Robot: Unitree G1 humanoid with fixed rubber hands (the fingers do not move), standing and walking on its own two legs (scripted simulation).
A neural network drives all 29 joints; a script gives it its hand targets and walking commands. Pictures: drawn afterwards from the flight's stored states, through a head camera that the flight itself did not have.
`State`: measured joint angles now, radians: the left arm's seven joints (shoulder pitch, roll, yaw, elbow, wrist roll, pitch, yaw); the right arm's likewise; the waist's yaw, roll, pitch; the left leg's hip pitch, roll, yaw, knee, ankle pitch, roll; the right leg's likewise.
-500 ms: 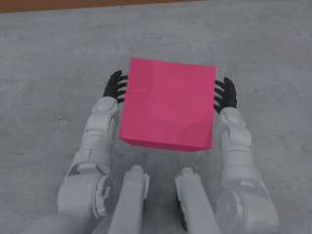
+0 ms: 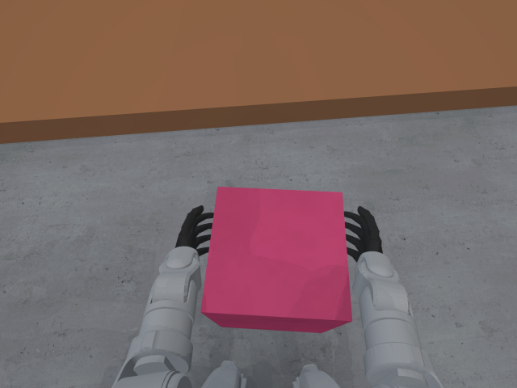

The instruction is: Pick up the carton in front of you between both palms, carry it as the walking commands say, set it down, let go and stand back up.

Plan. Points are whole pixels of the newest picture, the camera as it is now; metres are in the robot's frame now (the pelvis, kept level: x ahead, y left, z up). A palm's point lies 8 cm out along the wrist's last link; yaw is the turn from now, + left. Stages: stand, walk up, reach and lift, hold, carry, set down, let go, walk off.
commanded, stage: reach and lift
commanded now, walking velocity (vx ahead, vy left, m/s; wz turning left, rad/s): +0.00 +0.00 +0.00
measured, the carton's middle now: (274, 267) +0.34 +0.00 -0.11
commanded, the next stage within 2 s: hold in 1.38 s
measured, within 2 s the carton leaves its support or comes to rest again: neither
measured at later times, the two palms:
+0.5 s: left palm (170, 245) +0.30 +0.15 +0.08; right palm (397, 239) +0.31 -0.15 +0.08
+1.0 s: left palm (168, 235) +0.31 +0.15 +0.09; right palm (398, 232) +0.31 -0.15 +0.10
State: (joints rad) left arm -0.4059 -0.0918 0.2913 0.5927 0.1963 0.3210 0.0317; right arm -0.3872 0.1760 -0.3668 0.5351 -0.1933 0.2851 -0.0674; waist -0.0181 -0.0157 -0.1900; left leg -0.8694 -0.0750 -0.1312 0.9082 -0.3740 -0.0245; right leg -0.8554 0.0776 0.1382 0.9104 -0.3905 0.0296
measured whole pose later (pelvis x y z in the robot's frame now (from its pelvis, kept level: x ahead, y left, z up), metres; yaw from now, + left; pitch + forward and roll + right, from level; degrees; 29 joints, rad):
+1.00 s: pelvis +0.01 +0.00 +0.06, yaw +0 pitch -4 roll +0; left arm -0.30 -0.16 0.26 0.36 0.30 0.66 0.01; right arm -0.33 0.17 -0.30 0.38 -0.31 0.61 0.00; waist 0.00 -0.01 -0.02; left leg -0.14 -0.04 -0.13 0.40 -0.20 -0.01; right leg -0.13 0.04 0.15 0.41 -0.21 0.02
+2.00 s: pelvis +0.01 +0.00 +0.06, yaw +0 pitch -7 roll +0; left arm -0.31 -0.17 0.25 0.30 0.31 0.77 0.01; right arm -0.34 0.17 -0.29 0.31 -0.33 0.73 0.01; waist -0.01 0.00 0.00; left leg -0.06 -0.04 -0.12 0.36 -0.18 -0.01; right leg -0.05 0.03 0.14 0.36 -0.19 0.01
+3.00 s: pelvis +0.44 -0.06 +0.06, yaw +0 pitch +5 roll +2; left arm -0.17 -0.14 0.12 -0.35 0.11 1.23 0.10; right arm -0.19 0.14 -0.11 -0.35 -0.13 1.20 -0.09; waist 0.03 -0.01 -0.10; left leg -0.61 0.08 0.16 0.67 -0.15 0.00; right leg -0.02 -0.03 -0.20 0.25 -0.32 -0.03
